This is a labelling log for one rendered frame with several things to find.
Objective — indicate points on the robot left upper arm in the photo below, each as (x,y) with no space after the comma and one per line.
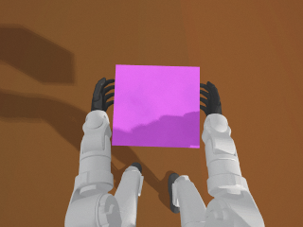
(100,210)

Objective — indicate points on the left robot hand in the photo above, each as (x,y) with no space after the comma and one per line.
(99,98)

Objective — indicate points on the robot right upper arm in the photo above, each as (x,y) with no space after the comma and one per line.
(224,212)

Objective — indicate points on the right robot forearm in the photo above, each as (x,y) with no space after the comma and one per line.
(223,166)

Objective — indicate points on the right robot thigh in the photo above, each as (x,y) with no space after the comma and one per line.
(191,204)

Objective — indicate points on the right robot hand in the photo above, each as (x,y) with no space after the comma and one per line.
(213,103)

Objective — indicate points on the left robot shin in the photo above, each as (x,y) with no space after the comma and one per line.
(131,168)

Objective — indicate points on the left robot forearm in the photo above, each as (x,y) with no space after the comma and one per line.
(95,175)

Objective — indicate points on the carton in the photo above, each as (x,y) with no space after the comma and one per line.
(156,106)

